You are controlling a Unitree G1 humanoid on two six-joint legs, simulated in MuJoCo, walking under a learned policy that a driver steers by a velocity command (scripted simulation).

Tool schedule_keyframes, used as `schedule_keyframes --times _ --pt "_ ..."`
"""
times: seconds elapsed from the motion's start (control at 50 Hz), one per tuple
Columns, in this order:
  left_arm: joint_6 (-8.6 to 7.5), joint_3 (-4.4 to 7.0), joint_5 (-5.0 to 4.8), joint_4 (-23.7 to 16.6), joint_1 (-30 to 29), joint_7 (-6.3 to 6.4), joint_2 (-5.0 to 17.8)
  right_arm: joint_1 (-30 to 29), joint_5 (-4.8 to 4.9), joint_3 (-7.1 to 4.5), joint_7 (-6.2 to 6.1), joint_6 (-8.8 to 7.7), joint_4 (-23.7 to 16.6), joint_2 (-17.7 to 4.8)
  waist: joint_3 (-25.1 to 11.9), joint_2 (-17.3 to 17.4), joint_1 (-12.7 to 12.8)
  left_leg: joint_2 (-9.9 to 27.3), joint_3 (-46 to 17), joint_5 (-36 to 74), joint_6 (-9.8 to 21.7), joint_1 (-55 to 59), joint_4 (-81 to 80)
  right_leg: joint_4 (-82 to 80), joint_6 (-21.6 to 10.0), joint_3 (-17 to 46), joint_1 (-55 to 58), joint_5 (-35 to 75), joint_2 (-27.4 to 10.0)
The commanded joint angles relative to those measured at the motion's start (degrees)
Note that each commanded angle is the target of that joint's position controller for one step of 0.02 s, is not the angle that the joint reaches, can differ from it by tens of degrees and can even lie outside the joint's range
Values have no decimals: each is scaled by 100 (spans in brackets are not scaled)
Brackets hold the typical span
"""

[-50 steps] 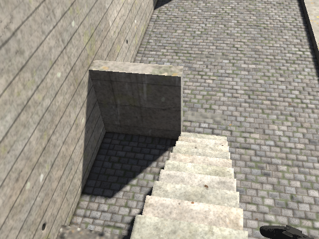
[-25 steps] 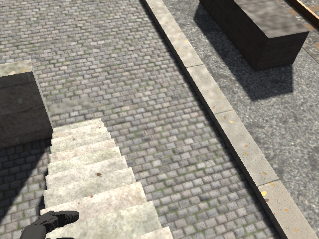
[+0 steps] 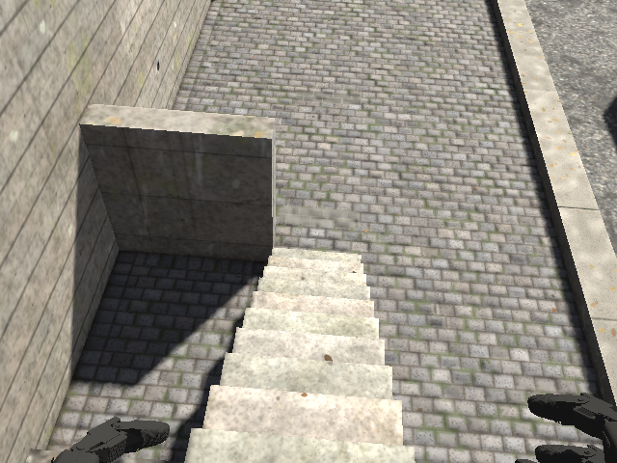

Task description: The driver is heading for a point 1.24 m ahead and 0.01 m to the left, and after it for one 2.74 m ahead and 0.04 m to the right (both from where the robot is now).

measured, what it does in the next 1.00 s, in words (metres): goes down: right foot, then left foot 0.20 m lower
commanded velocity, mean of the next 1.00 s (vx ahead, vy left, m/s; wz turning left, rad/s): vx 0.96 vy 0.00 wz -0.03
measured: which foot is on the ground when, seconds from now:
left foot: down 0.00-0.28, up 0.30-0.58, down 0.60-1.00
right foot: down 0.00-0.04, up 0.06-0.24, down 0.26-0.58, up 0.60-0.96, down 0.98-1.00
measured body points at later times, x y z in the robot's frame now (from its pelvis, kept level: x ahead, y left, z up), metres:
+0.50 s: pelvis +0.07 +0.07 -0.05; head +0.09 +0.07 +0.40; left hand +0.09 +0.36 -0.14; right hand +0.44 -0.01 -0.04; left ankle +0.15 +0.24 -0.74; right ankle +0.02 -0.12 -0.71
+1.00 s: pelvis +0.21 +0.11 -0.23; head +0.20 +0.09 +0.22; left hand +0.49 +0.32 -0.24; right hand +0.35 -0.16 -0.32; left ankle +0.16 +0.28 -0.90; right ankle +0.20 +0.01 -0.89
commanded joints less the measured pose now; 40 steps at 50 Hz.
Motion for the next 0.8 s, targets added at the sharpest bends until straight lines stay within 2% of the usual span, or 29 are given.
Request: schedule_keyframes --times 0.02,0.04,0.08,0.1,0.14,0.22,0.26,0.28,0.3,0.32,0.34,0.38,0.4,0.42,0.46,0.48,0.52,0.56,0.58,0.6,0.62,0.64,0.66,0.68,0.7,0.72,0.76,0.78,0.8 --pt "-179 116 10 -644 -408 -5 600 -376 5 -199 3 8 -645 -773 -730 250 28 275 -473 5423 283 -220 -547 512 -403 188 795 2639 -251" --pt "-178 112 11 -697 -591 2 630 -362 53 -229 28 -28 -666 -838 -661 343 -41 275 -676 5692 325 -60 -754 870 -316 163 413 2380 -168" --pt "-236 35 39 -991 -1076 19 594 -4 -50 -284 73 -55 -640 -1049 -415 998 -296 489 -1652 6498 669 1301 -1317 1835 -35 286 -1641 -1105 457" --pt "-288 14 79 -1130 -1363 46 645 362 -35 -312 116 -89 -560 -1156 -378 903 -492 565 -2040 6803 949 1980 -1317 2277 21 749 -2582 -1566 672" --pt "-397 -24 -60 -1106 -1100 69 677 6 3 -387 111 -116 -607 -1401 -820 813 -189 917 -2806 5997 1417 2229 -1126 2131 49 1467 -3071 -1014 700" --pt "-608 -60 332 -426 62 -246 698 -1805 -124 -96 -46 -16 -1245 -790 -1570 500 560 240 -2030 5676 876 690 -530 812 -181 922 -26 1200 1012" --pt "-653 138 56 -58 -11 -285 1003 -1710 -78 0 3 -38 -1280 -482 -1050 477 360 -59 -1593 2906 483 52 979 -727 -567 1822 177 3236 604" --pt "-666 200 29 28 44 -300 1299 -1515 -77 144 37 -109 -1420 -102 -1010 -887 127 -424 -1124 1521 171 -1347 1845 -1156 -1171 2982 945 3604 -57" --pt "-628 195 -81 -250 -679 -254 1207 -1120 -38 203 97 -230 -1457 -227 -583 -2123 -247 -150 -1005 -675 -119 -3022 1417 -983 -1854 4358 1503 2472 -1061" --pt "-576 194 -170 -379 -269 -213 798 -1688 34 173 56 -311 -1406 -543 -78 -1199 346 122 -1169 -886 -235 -3550 1353 -867 -1827 4501 1379 2039 -1183" --pt "-501 232 -280 -260 86 -194 891 -1846 12 173 21 -346 -1409 -557 -5 -535 465 148 -1067 -730 -290 -3608 1333 -748 -1649 4422 1328 1675 -1073" --pt "-348 306 -488 -19 210 -130 1217 -1034 -62 118 50 -383 -1091 -540 -133 -230 99 248 -462 387 -312 -3019 1036 -649 -1458 4101 820 925 -836" --pt "-286 330 -522 98 724 -24 1141 -1299 -29 58 79 -394 -1054 -709 221 -200 503 458 -779 934 -332 -3652 1219 -86 -1354 4083 885 -16 -764" --pt "-208 223 -366 52 739 51 998 -1203 -23 57 153 -450 -1048 -722 460 324 394 367 -652 1848 -310 -4109 421 641 -1160 3445 1089 -739 -365" --pt "22 266 -289 -89 -92 238 1152 -531 -149 164 289 -575 -1014 -378 263 -157 -173 453 -347 4088 -132 -2048 -122 547 -1123 3500 -1093 -1506 -222" --pt "81 85 -301 -253 -322 384 724 -478 -196 228 408 -601 -988 -373 457 422 -317 376 87 5281 -98 -675 -1020 760 -760 2584 -2236 -1553 388" --pt "102 327 -465 238 -99 391 1201 286 -292 56 420 -571 -679 -237 197 -308 -549 294 703 5212 90 1300 -1530 1098 -810 2153 -2611 -431 517" --pt "158 374 -520 337 -103 371 979 897 -260 -185 337 -515 -476 -495 567 -677 -605 715 525 4958 242 1772 -2350 2281 -826 2375 -2819 293 599" --pt "175 402 -646 513 197 415 866 1376 -288 -263 359 -527 -200 -456 515 -253 -792 985 294 5273 412 2160 -3306 3542 -644 2122 -2737 62 951" --pt "193 447 -740 677 259 413 884 2187 -497 -262 383 -605 14 -335 150 242 -1302 1459 -10 5446 781 2996 -3287 5760 -468 1901 -3078 -1271 1507" --pt "218 368 -641 300 88 439 468 2773 -653 -173 456 -758 245 -311 -414 813 -1308 1484 178 7091 541 3748 -1497 7186 -484 2217 -3940 -1996 1637" --pt "139 266 -688 107 1037 316 152 2175 -659 -309 551 -842 -44 -798 -1112 1883 -375 2529 -446 7695 749 3681 -486 7161 -370 2840 -4502 -1233 1355" --pt "70 258 -677 268 1245 282 158 1843 -479 -406 536 -864 -12 -793 -1370 1886 -269 3026 -1001 6058 1105 3100 -808 6963 -280 2998 -4631 -537 1088" --pt "180 157 -837 -21 660 265 158 1407 -495 -511 479 -747 109 -1265 -1132 2118 7 3668 -2183 1350 1546 1914 -2005 6234 -203 2771 -4819 105 780" --pt "408 209 -755 -111 -263 366 545 1113 -619 -285 382 -670 -161 -637 -550 663 -210 3158 -2182 -586 1269 807 -2907 5780 -155 2572 -4459 624 838" --pt "570 82 -601 -538 -782 343 314 363 -535 -177 312 -720 -338 -731 -95 984 -69 3383 -2327 -429 1266 205 -2883 5253 -83 2643 -4557 893 648" --pt "730 -21 -287 -474 -204 287 44 2 -478 35 215 -720 -219 -457 -195 838 217 2817 -1437 101 856 -300 -2419 3523 -145 2573 -3375 1371 337" --pt "786 168 -308 95 535 353 245 392 -627 -41 249 -783 3 -811 -640 962 223 2882 -1103 633 867 -902 -2111 4893 -158 2022 -2212 1976 720" --pt "822 230 -345 1 399 402 464 396 -541 -46 287 -795 -19 -913 -483 930 142 2933 -771 776 842 -788 -2033 5089 -191 1805 -2416 1726 814"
